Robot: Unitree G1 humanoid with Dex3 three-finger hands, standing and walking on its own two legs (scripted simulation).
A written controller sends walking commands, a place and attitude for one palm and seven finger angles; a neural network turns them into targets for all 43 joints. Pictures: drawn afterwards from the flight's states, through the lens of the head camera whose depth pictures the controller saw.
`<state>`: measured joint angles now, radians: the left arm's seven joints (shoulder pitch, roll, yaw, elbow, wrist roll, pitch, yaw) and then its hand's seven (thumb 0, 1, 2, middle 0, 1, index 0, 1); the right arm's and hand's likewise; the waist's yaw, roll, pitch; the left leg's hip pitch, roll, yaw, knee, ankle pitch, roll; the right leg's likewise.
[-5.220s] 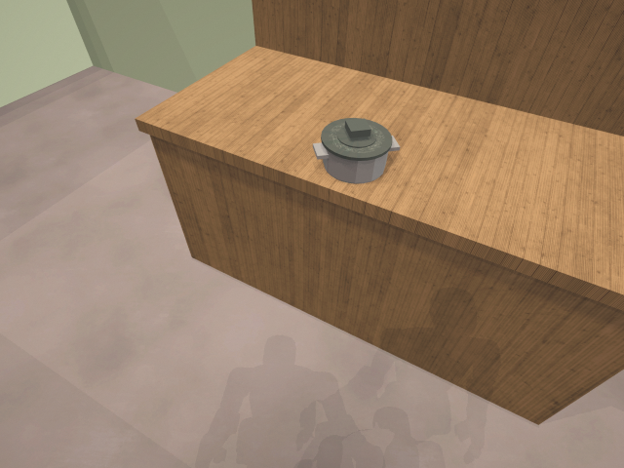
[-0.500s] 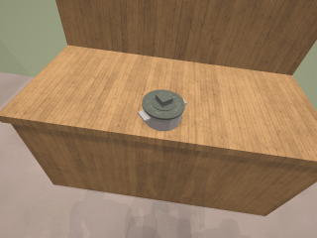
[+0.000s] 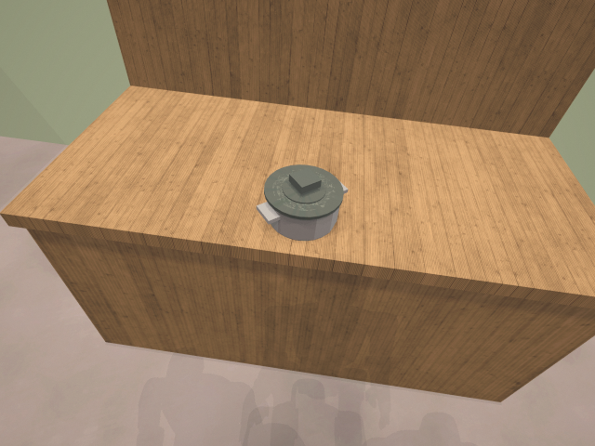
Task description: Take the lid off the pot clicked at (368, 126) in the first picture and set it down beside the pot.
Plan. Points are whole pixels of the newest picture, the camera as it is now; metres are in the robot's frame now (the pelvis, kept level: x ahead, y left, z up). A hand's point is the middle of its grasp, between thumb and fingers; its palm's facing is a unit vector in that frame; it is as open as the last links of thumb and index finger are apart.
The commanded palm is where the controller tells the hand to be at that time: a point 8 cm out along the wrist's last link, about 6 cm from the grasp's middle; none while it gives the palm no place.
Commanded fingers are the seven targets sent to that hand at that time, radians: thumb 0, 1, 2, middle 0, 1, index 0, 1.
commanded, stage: look again from close up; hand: left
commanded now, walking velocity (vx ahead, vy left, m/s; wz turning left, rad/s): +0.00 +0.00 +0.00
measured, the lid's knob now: (304, 180) +0.62 +0.04 +0.00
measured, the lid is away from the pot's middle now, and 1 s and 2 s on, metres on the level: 0.00 0.00 0.00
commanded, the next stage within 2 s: shuffle to correct the standing spot in 1.58 s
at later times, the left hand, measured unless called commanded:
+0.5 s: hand out of the picture -0.05 +0.10 -0.18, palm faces +0.07 -0.99 -0.10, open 7.4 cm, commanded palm none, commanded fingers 0.00 0.90 0.90 -0.20 -0.30 -0.20 -0.30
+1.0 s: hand out of the picture +0.01 +0.09 -0.17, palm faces +0.05 -0.99 -0.13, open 7.4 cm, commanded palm none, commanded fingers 0.00 0.90 0.90 -0.20 -0.30 -0.20 -0.30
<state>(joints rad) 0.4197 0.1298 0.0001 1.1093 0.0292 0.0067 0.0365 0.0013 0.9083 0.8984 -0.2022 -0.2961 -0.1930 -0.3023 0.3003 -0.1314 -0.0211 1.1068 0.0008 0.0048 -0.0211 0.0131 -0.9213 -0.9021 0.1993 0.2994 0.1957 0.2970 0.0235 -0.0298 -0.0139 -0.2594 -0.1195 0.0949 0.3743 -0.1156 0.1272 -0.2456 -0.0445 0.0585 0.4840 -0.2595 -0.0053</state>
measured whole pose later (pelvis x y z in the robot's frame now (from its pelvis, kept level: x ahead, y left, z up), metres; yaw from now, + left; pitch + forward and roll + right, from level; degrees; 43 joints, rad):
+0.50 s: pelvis +0.00 -0.04 +0.00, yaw +1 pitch +0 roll -1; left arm 0.41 0.10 -0.01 1.12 0.02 -0.01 0.03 0.00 0.91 0.90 -0.20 -0.30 -0.19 -0.30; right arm 0.33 -0.11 -0.02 1.12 0.00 0.00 -0.02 0.01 -0.91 -0.90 0.20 0.30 0.19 0.30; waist 0.01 -0.03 -0.03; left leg -0.29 -0.08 0.07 0.42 -0.14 0.09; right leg -0.25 0.00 0.04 0.47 -0.24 0.01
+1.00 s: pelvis +0.04 -0.06 +0.00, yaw +1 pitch +0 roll +0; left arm 0.37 0.11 -0.02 1.12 0.01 -0.03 0.03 0.00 0.91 0.90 -0.20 -0.30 -0.19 -0.30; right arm 0.32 -0.11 -0.01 1.14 0.00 -0.02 -0.03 0.02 -0.92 -0.90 0.20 0.30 0.19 0.30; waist 0.00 -0.02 -0.01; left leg -0.24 -0.06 0.05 0.40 -0.17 0.07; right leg -0.19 0.02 0.04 0.44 -0.25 -0.01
